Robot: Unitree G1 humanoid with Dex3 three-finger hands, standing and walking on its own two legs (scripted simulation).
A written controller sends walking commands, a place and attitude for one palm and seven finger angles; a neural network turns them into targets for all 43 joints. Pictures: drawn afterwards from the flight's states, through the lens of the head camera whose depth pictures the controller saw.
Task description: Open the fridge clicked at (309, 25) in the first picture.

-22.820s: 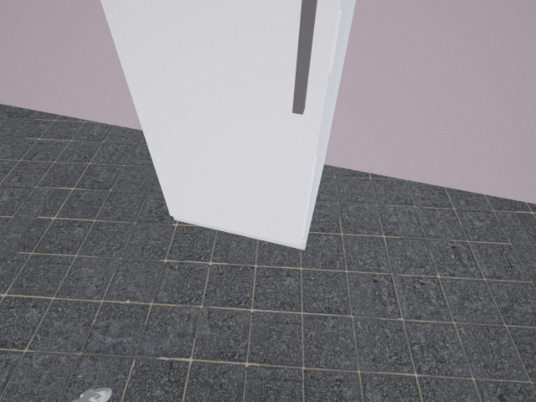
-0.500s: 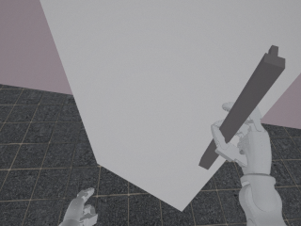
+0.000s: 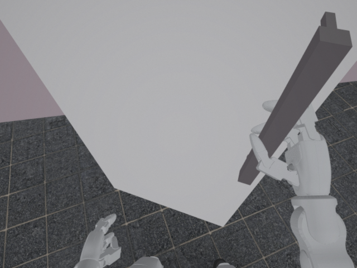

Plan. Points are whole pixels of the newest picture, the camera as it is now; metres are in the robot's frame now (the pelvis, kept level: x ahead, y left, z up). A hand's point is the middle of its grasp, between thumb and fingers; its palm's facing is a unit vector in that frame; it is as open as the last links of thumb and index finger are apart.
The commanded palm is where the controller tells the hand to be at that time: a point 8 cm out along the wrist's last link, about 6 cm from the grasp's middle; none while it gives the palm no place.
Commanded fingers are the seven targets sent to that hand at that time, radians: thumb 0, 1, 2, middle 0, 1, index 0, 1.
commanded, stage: walk backward, drawing the door open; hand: right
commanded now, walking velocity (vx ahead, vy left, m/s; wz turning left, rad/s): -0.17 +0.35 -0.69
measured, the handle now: (273, 124) +0.34 -0.11 +0.18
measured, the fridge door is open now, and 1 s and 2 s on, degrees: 28 50 77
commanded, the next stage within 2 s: none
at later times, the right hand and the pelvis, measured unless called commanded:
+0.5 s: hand (235, 192) +0.22 -0.05 +0.17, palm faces +0.48 +0.85 -0.22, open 7.4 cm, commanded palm +0.17 -0.08 +0.18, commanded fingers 0.00 -0.90 -0.90 0.45 1.40 0.45 1.40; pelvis +0.02 +0.21 -0.01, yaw -25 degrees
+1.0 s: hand (179, 253) +0.14 +0.02 +0.17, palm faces +0.83 +0.52 -0.22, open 6.7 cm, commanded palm +0.08 +0.02 +0.17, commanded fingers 0.00 -0.90 -0.90 0.45 1.40 0.45 1.40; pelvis +0.08 +0.36 +0.02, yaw -47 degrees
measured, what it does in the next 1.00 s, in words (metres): steps to the left, turning right: left foot, then right foot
